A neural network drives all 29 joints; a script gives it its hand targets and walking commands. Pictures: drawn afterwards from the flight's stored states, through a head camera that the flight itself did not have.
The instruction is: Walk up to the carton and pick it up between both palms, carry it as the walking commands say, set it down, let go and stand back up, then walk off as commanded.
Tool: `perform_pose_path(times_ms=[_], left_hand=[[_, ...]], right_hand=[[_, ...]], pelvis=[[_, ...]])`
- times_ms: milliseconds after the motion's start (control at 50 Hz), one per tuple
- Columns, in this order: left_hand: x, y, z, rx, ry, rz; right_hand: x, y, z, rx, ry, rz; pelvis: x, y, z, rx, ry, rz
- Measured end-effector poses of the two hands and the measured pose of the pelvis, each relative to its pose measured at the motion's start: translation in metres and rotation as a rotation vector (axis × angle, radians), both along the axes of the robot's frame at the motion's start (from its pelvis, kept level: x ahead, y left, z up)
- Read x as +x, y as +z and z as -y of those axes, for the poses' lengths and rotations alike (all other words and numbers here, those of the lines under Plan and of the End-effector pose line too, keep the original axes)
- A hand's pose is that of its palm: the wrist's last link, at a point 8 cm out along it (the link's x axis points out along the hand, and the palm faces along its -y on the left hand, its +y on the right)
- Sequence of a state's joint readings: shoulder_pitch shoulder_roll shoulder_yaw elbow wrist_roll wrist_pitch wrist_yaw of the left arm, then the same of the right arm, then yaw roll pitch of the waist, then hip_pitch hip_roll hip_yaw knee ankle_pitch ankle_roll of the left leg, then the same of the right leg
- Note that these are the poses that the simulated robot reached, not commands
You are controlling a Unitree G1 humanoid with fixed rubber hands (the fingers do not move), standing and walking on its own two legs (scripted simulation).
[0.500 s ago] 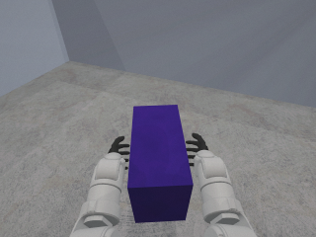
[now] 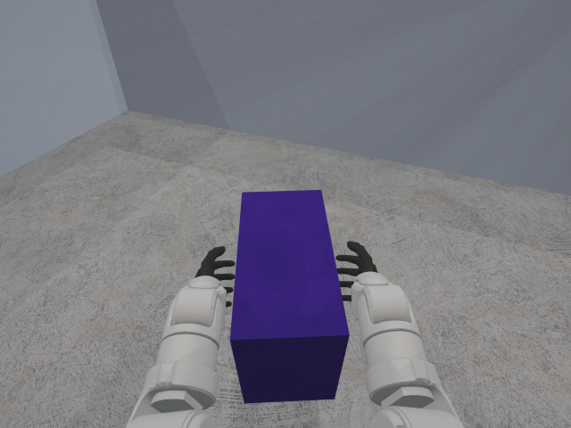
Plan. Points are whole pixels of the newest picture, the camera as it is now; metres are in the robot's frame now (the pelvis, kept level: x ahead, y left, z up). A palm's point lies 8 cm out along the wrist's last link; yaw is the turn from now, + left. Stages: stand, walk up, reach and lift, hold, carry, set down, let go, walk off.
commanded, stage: hold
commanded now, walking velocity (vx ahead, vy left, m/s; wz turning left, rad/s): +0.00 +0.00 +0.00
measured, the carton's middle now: (285, 289) +0.37 +0.00 -0.02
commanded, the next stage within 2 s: carry in 0.34 s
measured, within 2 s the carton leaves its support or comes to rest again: neither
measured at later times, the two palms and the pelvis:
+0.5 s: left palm (204, 292) +0.30 +0.13 +0.05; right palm (360, 284) +0.31 -0.11 +0.06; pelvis +0.00 +0.01 +0.00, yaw +1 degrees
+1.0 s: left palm (167, 262) +0.31 +0.17 +0.11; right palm (319, 236) +0.36 -0.05 +0.11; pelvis -0.05 -0.01 -0.01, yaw +13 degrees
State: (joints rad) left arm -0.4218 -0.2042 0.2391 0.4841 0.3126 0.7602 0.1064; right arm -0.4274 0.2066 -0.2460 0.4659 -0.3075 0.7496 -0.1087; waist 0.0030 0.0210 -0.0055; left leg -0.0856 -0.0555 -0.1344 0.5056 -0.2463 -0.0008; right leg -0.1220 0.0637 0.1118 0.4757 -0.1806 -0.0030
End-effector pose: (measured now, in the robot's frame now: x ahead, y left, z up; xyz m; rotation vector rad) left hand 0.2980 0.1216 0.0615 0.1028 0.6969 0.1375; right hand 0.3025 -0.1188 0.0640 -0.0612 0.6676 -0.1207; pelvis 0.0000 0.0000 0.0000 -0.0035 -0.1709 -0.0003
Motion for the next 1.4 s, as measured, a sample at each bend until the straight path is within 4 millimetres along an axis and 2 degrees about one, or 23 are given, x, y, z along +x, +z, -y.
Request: perform_pose_path(times_ms=[320,400,500,620,760,920,1020,1100,1180,1300,1400], left_hand=[[0.0,0.0,-0.001,-0.001,-0.002,0.001],[0.002,-0.003,-0.002,0.004,-0.007,-0.002],[0.006,-0.011,-0.005,0.001,0.0,-0.001],[0.003,-0.009,-0.018,-0.005,0.068,0.013],[0.004,0.012,-0.039,0.021,0.151,0.002],[0.009,0.039,-0.046,0.098,0.236,-0.083],[0.009,0.053,-0.053,0.079,0.281,-0.113],[-0.001,0.052,-0.071,0.044,0.345,-0.121],[-0.024,0.039,-0.101,0.017,0.419,-0.156],[-0.067,0.034,-0.134,0.027,0.568,-0.17],[-0.097,0.029,-0.139,0.031,0.68,-0.139]], right_hand=[[0.0,0.0,0.0,-0.001,0.006,0.0],[0.003,-0.002,-0.001,0.014,-0.002,-0.003],[0.009,-0.007,-0.007,-0.012,-0.024,0.001],[0.012,-0.007,-0.023,0.012,-0.021,0.013],[0.025,0.011,-0.048,0.042,0.014,0.009],[0.052,0.032,-0.061,0.026,0.119,-0.06],[0.061,0.049,-0.072,-0.005,0.153,-0.095],[0.06,0.052,-0.095,-0.031,0.164,-0.118],[0.052,0.042,-0.129,-0.049,0.221,-0.152],[0.04,0.03,-0.176,-0.018,0.362,-0.17],[0.026,0.02,-0.192,0.028,0.431,-0.15]], pelvis=[[0.001,0.001,0.0,-0.001,0.002,0.001],[0.0,-0.001,-0.002,0.001,0.003,-0.086],[-0.003,-0.004,-0.006,-0.001,0.015,-0.169],[-0.009,-0.012,-0.012,-0.011,0.05,-0.221],[-0.023,-0.019,-0.016,-0.023,0.091,-0.253],[-0.037,-0.017,0.004,-0.043,0.168,-0.271],[-0.047,-0.01,0.006,-0.012,0.25,-0.268],[-0.053,-0.014,0.0,-0.007,0.306,-0.271],[-0.06,-0.016,-0.002,-0.02,0.351,-0.267],[-0.073,-0.013,0.014,-0.056,0.404,-0.278],[-0.08,-0.019,0.031,-0.073,0.477,-0.283]])
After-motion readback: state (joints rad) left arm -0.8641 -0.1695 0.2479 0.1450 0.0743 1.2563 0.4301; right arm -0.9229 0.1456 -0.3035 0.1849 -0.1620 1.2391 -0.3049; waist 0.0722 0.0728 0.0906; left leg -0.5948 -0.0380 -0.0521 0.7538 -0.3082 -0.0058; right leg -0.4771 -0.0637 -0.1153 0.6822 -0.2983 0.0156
